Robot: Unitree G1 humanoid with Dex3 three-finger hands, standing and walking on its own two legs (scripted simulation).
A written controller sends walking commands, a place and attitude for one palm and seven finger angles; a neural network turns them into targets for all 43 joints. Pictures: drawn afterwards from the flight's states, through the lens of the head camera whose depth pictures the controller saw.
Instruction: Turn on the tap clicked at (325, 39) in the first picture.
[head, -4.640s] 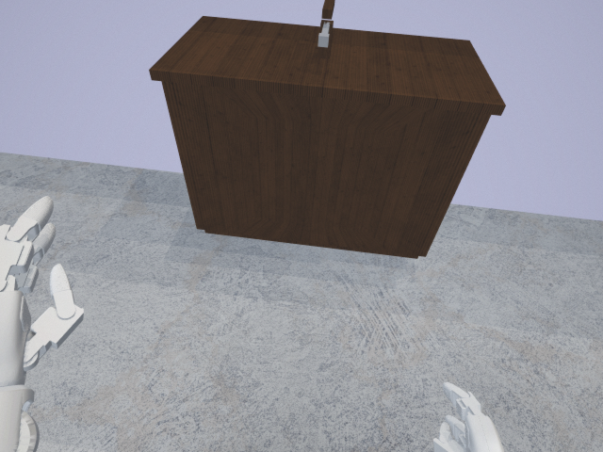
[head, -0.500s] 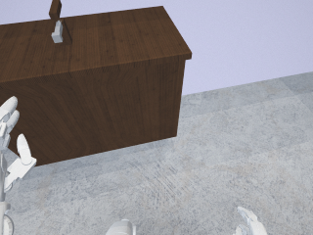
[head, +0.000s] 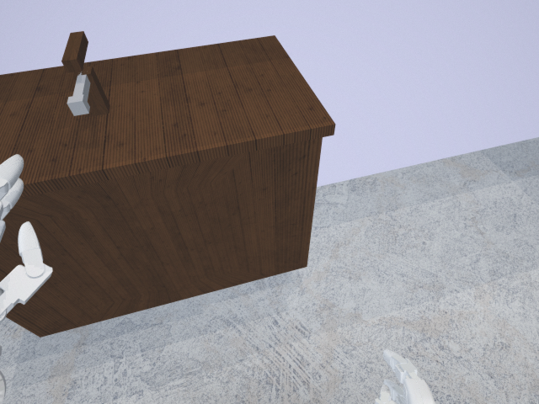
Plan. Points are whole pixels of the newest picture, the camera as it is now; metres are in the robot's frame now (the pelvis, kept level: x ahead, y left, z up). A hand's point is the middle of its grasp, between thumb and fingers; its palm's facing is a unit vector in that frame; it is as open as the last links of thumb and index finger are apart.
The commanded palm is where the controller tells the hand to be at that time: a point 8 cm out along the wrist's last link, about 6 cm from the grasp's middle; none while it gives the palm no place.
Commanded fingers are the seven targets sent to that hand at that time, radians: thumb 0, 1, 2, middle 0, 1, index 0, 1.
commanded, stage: take the last steps up to it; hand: left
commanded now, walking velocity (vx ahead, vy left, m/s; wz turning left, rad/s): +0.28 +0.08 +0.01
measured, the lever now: (78, 105) +0.59 +0.42 +0.13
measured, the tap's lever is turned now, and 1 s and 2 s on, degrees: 0 0 0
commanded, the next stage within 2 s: come to a stop and stand still in 0.78 s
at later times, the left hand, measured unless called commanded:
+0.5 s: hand (63, 190) +0.31 +0.27 +0.19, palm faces +0.40 -0.83 -0.38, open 7.4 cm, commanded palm +0.25 +0.31 +0.19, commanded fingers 0.00 0.90 0.90 -0.20 -0.30 -0.20 -0.30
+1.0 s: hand (88, 163) +0.37 +0.27 +0.18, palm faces +0.38 -0.84 -0.39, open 7.4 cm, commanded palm +0.32 +0.31 +0.19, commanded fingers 0.00 0.90 0.90 -0.20 -0.30 -0.20 -0.30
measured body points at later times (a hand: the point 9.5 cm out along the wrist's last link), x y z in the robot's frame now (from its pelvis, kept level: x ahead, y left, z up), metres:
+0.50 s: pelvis +0.09 +0.03 +0.01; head +0.11 +0.05 +0.46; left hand +0.29 +0.32 +0.21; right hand +0.26 -0.19 -0.07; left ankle +0.13 +0.15 -0.72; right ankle +0.09 -0.08 -0.68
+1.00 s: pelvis +0.15 +0.03 +0.01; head +0.17 +0.05 +0.45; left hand +0.34 +0.31 +0.20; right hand +0.32 -0.23 -0.06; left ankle +0.20 +0.13 -0.72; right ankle +0.14 -0.08 -0.72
